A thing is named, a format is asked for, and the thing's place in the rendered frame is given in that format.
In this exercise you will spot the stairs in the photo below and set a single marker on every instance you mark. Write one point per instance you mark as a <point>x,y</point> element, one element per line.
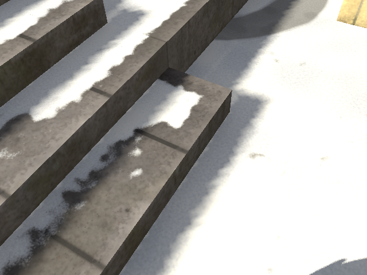
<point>96,135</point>

